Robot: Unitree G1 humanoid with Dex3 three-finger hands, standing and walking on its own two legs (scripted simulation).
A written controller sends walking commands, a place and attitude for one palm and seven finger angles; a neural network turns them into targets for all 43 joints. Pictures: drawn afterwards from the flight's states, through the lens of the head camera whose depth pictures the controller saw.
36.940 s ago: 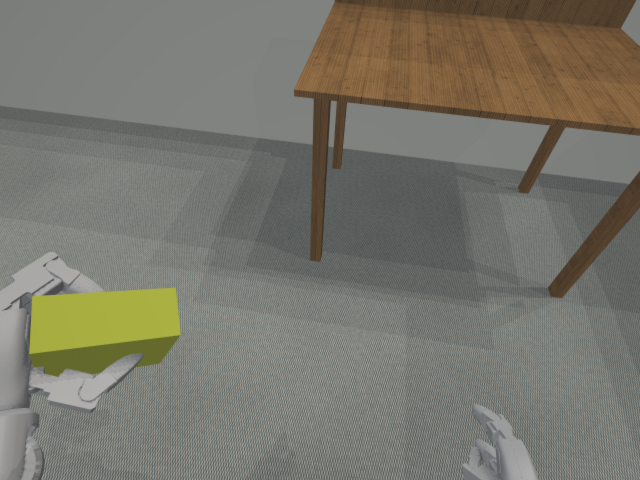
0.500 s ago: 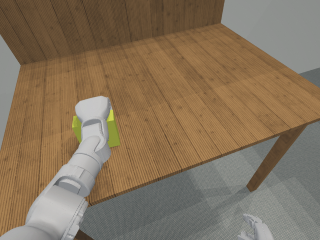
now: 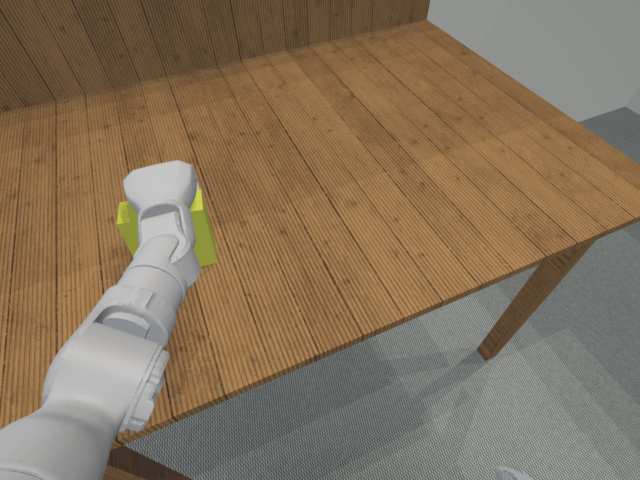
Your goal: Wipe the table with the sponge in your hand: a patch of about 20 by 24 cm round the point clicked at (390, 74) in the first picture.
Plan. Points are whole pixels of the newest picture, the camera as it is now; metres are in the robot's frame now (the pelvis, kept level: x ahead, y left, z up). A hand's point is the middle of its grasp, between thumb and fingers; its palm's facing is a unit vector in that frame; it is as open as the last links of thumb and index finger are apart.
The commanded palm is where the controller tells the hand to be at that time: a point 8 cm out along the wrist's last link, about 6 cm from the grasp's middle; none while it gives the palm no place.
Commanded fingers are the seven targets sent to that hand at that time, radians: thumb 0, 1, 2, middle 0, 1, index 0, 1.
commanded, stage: wipe back along the third lane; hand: left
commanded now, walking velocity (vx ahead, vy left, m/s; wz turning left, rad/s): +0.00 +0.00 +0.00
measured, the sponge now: (174, 242) +0.44 +0.22 +0.03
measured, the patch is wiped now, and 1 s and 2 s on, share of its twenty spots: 0.85 0.90 0.95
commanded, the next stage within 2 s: slide back across to the middle lane in 1.80 s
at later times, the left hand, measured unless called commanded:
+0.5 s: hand (175, 223) +0.44 +0.21 +0.07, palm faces +0.00 -0.02 -1.00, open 9.1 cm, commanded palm +0.40 +0.19 +0.11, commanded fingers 0.00 0.10 1.30 -1.20 -1.60 -1.20 -1.60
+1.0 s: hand (181, 243) +0.40 +0.19 +0.07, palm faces +0.04 -0.07 -1.00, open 9.1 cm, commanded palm +0.35 +0.17 +0.11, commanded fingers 0.00 0.10 1.30 -1.20 -1.60 -1.20 -1.60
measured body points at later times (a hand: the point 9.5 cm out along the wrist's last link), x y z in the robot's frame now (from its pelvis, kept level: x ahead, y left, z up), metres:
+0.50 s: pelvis +0.01 +0.01 +0.00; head +0.03 +0.00 +0.45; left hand +0.43 +0.21 +0.12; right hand +0.14 -0.23 -0.13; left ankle -0.03 +0.11 -0.74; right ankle +0.02 -0.09 -0.74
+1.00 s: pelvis +0.04 +0.02 +0.00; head +0.03 +0.00 +0.45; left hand +0.39 +0.19 +0.13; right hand +0.27 -0.19 -0.09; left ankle -0.03 +0.11 -0.74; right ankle +0.02 -0.09 -0.74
